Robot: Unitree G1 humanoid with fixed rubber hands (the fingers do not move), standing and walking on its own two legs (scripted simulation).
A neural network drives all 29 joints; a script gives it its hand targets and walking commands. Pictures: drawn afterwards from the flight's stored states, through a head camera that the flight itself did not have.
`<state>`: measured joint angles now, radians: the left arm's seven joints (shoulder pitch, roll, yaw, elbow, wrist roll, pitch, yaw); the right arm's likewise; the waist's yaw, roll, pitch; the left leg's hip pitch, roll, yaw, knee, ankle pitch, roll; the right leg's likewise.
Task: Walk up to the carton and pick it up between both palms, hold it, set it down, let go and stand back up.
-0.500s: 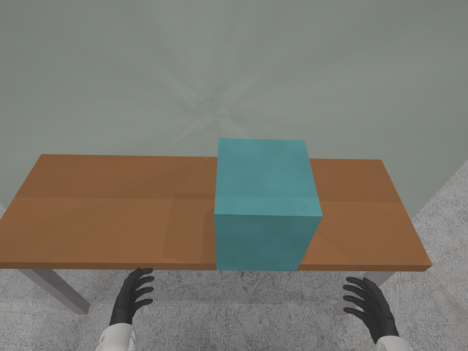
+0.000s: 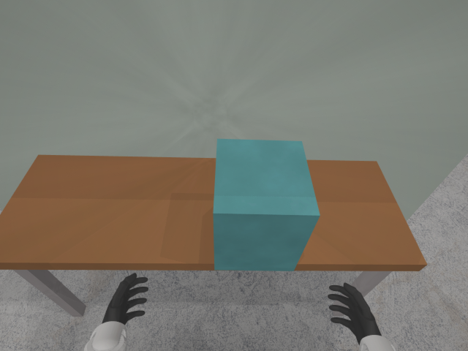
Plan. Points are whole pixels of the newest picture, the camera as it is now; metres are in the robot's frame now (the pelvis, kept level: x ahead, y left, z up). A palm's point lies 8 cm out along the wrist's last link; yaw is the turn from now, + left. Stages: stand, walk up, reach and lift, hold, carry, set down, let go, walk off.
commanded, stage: set down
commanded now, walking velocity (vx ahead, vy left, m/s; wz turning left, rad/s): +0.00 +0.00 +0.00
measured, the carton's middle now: (256, 207) +0.47 -0.03 -0.09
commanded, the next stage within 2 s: let go in 0.16 s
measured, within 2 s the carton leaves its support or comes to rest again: neither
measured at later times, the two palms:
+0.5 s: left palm (114, 325) +0.19 +0.23 -0.08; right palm (363, 339) +0.19 -0.21 -0.08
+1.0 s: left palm (90, 327) +0.19 +0.26 -0.07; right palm out of the picture +0.17 -0.25 -0.08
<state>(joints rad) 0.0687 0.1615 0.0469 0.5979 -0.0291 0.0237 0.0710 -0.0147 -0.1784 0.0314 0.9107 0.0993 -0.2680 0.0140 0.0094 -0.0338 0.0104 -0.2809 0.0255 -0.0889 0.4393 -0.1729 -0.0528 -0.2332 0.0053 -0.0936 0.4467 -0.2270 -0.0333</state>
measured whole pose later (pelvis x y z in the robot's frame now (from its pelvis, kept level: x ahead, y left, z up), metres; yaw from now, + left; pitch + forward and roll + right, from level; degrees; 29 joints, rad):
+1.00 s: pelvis +0.02 +0.00 +0.00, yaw +0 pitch +2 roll +0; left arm 0.15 0.27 0.05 0.68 0.00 -0.03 0.03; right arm 0.10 -0.27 0.02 0.89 -0.01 -0.06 -0.02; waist 0.00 -0.03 -0.08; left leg -0.27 0.02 -0.09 0.44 -0.20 -0.05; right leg -0.23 0.00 -0.09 0.45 -0.26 -0.03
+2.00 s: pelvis +0.02 +0.01 +0.00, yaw +1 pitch +2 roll +0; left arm 0.19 0.30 0.05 0.86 0.00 -0.05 0.03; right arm 0.11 -0.28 0.02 0.89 -0.01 -0.04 -0.02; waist 0.00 -0.03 -0.12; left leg -0.27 0.00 -0.09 0.44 -0.20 -0.04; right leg -0.22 -0.02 -0.09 0.45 -0.26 -0.02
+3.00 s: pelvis +0.01 +0.01 +0.00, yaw +1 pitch +1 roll +0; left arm 0.19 0.30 0.05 0.92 0.00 -0.05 0.03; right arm 0.11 -0.28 0.02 0.89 -0.01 -0.04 -0.02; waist 0.00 -0.03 -0.11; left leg -0.27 0.00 -0.09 0.44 -0.19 -0.04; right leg -0.22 -0.02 -0.09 0.45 -0.25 -0.02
